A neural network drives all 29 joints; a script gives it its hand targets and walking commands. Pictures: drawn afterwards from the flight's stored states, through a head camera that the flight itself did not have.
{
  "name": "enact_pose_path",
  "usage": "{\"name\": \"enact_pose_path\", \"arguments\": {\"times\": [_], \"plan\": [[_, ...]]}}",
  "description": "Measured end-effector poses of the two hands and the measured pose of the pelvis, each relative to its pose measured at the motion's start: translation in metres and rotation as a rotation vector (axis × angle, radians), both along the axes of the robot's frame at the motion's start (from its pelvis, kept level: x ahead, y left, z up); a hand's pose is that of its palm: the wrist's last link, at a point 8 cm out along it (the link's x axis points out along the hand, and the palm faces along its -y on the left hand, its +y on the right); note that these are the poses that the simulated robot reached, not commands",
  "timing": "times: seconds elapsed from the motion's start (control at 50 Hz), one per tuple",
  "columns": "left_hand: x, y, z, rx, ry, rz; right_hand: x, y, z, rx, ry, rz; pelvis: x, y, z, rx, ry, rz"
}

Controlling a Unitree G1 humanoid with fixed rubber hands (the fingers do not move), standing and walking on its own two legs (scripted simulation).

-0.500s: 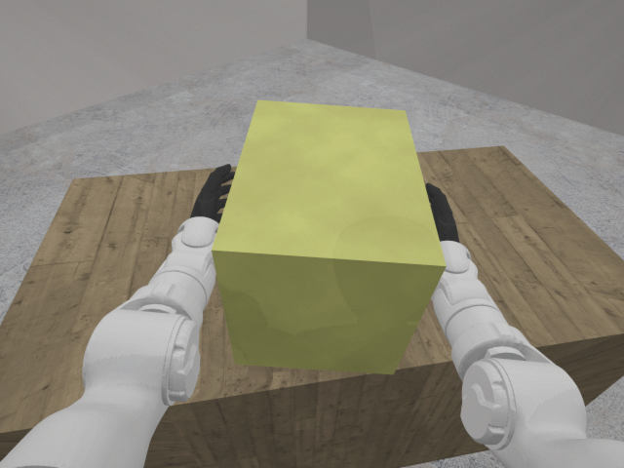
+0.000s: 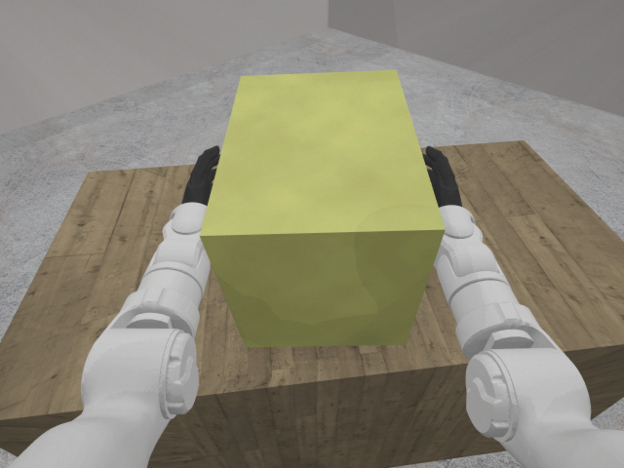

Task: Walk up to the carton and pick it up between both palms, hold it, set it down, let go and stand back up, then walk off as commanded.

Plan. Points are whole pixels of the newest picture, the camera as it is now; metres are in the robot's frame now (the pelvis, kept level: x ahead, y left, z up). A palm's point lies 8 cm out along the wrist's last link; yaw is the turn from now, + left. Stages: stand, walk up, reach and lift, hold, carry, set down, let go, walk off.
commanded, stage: reach and lift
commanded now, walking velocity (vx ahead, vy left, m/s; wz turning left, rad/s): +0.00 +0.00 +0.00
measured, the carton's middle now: (321, 207) +0.45 -0.02 +0.11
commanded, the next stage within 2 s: hold in 1.32 s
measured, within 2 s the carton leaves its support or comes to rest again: neither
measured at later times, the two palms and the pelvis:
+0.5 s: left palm (182, 212) +0.37 +0.16 +0.18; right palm (454, 211) +0.35 -0.17 +0.18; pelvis -0.02 +0.00 +0.00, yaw +0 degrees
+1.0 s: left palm (186, 193) +0.39 +0.15 +0.19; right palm (452, 188) +0.38 -0.17 +0.19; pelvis +0.00 +0.00 +0.00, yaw +0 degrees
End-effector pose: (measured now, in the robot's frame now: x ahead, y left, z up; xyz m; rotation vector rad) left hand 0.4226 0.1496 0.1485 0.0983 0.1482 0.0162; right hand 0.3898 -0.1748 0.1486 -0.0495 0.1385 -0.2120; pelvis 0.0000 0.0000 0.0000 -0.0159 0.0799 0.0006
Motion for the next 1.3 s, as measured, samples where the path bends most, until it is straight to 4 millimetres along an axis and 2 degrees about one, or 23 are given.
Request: {"name": "enact_pose_path", "arguments": {"times": [0.1,0.3,0.44,0.6,0.72,0.86,0.92,1.06,1.12,1.18,1.3], "plan": [[-0.003,0.001,0.014,-0.027,0.018,0.009,-0.002,0.0,0.008,0.008,0.016,0.001,0.003,0.001,0.002,-0.001,-0.039,0.001],[-0.032,0.009,0.014,-0.081,0.072,0.047,-0.021,0.008,0.016,0.013,0.063,0.027,-0.004,0.002,0.003,-0.002,-0.129,0.003],[-0.048,0.007,0.034,-0.091,0.031,0.061,-0.035,0.006,0.031,0.026,0.019,0.03,-0.016,0.003,0.002,-0.004,-0.146,0.003],[-0.059,0.01,0.02,-0.118,0.124,0.084,-0.045,0.01,0.01,0.033,0.109,0.043,-0.025,0.004,0.002,-0.005,-0.159,0.003],[-0.054,0.007,0.02,-0.078,0.115,0.079,-0.039,0.007,0.013,0.024,0.101,0.044,-0.023,0.004,0.002,-0.005,-0.152,0.003],[-0.04,-0.001,0.046,-0.039,0.039,0.073,-0.024,-0.001,0.042,0.002,0.028,0.046,-0.014,0.003,0.002,-0.003,-0.136,0.003],[-0.035,-0.001,0.051,-0.059,0.035,0.077,-0.019,-0.001,0.047,0.002,0.023,0.05,-0.009,0.002,0.003,-0.002,-0.128,0.003],[-0.027,0.007,0.029,-0.102,0.12,0.087,-0.007,0.006,0.031,0.008,0.1,0.056,-0.003,0.0,0.004,0.0,-0.122,0.003],[-0.029,0.01,0.022,-0.083,0.113,0.09,-0.004,0.009,0.031,0.007,0.094,0.064,-0.001,0.001,0.004,0.0,-0.12,0.003],[-0.035,0.013,0.026,-0.052,0.064,0.093,-0.005,0.012,0.041,0.014,0.046,0.077,0.001,0.001,0.004,-0.001,-0.117,0.003],[-0.052,0.015,0.058,-0.056,-0.051,0.113,-0.018,0.014,0.076,0.025,-0.071,0.091,0.0,0.002,0.004,-0.002,-0.124,0.003]]}}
